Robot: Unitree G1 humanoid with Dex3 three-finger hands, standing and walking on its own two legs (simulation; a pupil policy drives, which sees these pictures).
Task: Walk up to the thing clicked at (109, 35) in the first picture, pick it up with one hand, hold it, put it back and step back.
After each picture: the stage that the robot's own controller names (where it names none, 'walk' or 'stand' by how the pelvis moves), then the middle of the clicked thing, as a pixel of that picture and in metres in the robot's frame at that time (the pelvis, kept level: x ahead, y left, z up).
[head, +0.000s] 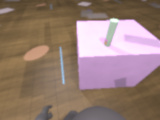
stand; (110, 34) +0.74 -0.13 +0.11
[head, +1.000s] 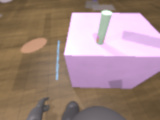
rise first; (102, 29) +0.64 -0.03 +0.15
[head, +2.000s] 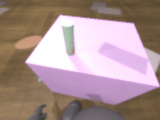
rise first; (69, 40) +0.47 +0.22 +0.14
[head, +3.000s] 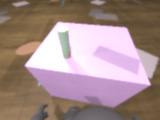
stand; (65, 44) +0.49 +0.24 +0.12
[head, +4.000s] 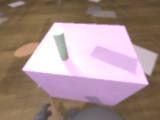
stand; (61, 47) +0.47 +0.25 +0.11
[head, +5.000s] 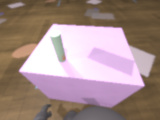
stand; (59, 48) +0.46 +0.27 +0.11
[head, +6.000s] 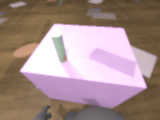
stand; (60, 48) +0.46 +0.26 +0.11
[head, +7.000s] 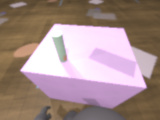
stand; (60, 48) +0.46 +0.26 +0.11
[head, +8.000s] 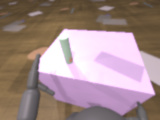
rise first; (66, 50) +0.46 +0.25 +0.11
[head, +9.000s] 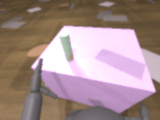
go down; (67, 48) +0.48 +0.25 +0.11
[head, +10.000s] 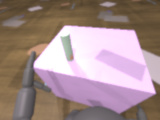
go down; (67, 47) +0.47 +0.25 +0.11
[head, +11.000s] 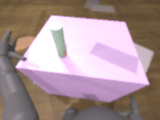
go down; (60, 43) +0.48 +0.22 +0.12
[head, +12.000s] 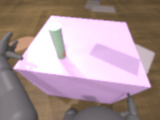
go down; (58, 44) +0.47 +0.23 +0.13
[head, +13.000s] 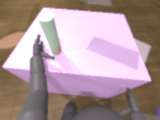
close in; (52, 38) +0.47 +0.24 +0.16
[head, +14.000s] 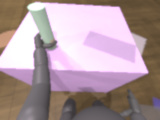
lift; (45, 30) +0.50 +0.26 +0.17
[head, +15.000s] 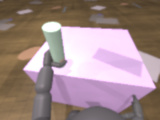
lift; (57, 49) +0.32 +0.20 +0.25
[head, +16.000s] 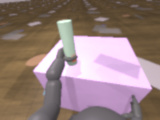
lift; (68, 45) +0.35 +0.16 +0.29
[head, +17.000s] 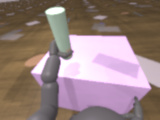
hold; (62, 38) +0.32 +0.17 +0.34
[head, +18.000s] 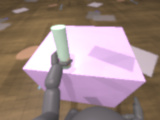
hold; (62, 49) +0.36 +0.18 +0.21
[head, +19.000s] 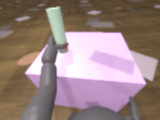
crouch; (59, 33) +0.43 +0.21 +0.30
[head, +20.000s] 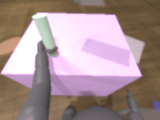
lower; (47, 38) +0.49 +0.25 +0.15
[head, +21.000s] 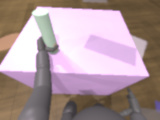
lower; (48, 35) +0.48 +0.25 +0.17
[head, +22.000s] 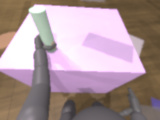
lower; (46, 33) +0.49 +0.25 +0.17
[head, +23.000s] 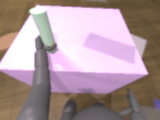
lower; (46, 34) +0.49 +0.25 +0.17
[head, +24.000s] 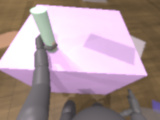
rest; (47, 33) +0.49 +0.26 +0.17
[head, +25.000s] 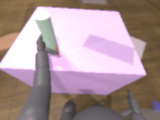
withdraw; (49, 37) +0.47 +0.24 +0.17
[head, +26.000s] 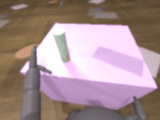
sink last; (62, 48) +0.45 +0.23 +0.14
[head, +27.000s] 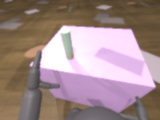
stand; (67, 45) +0.49 +0.24 +0.14
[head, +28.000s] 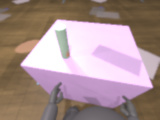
stand; (63, 43) +0.47 +0.24 +0.14
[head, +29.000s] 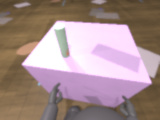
stand; (62, 43) +0.49 +0.24 +0.15
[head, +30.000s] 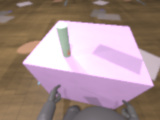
stand; (64, 42) +0.48 +0.23 +0.16
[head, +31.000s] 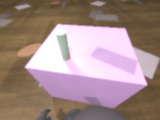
stand; (64, 47) +0.49 +0.24 +0.11
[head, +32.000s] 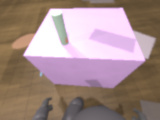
walk; (61, 30) +0.57 +0.26 +0.13
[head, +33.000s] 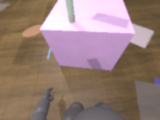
walk; (70, 9) +0.89 +0.25 +0.13
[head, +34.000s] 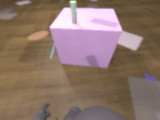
stand; (74, 13) +1.11 +0.30 +0.12
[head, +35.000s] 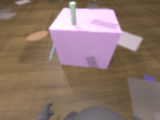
stand; (73, 14) +1.09 +0.29 +0.10
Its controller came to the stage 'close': yes
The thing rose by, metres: 0.23
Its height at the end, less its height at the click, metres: +0.00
